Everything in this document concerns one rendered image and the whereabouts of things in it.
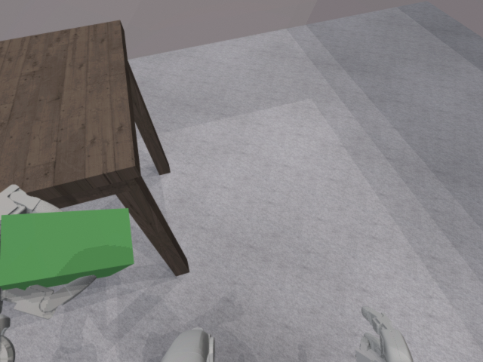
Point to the left robot forearm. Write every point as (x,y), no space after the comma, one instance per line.
(7,352)

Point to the left robot hand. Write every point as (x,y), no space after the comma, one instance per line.
(36,300)

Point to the sponge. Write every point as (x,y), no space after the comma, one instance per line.
(51,249)

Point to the table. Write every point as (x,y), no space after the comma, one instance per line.
(69,102)

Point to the right robot hand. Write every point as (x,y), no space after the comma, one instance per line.
(391,347)

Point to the left robot thigh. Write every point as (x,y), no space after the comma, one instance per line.
(191,346)

